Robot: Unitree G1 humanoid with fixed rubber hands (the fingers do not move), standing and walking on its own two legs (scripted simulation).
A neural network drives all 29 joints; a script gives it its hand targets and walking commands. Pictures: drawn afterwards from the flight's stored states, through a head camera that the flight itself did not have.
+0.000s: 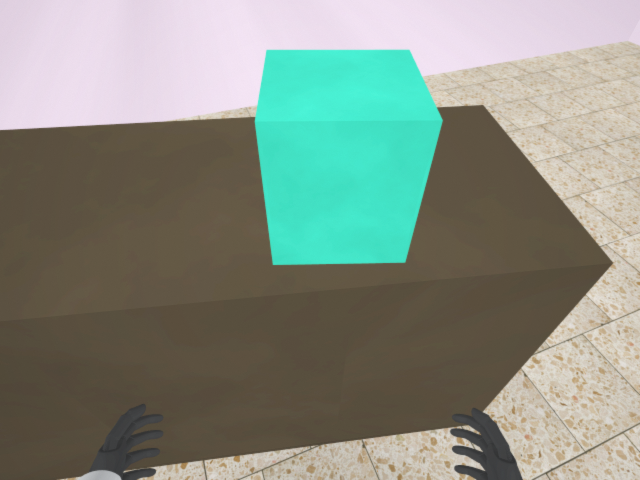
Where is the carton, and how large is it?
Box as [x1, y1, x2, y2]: [255, 50, 442, 264]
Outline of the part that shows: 266,50 255,117 255,127 273,264 404,262 442,121 409,50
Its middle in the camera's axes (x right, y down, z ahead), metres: +0.03 -0.12 +0.59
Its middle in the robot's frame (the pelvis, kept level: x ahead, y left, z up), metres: +0.53 -0.01 +0.13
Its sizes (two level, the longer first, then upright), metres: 0.210 0.200 0.250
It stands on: a pedestal, 0.78 m high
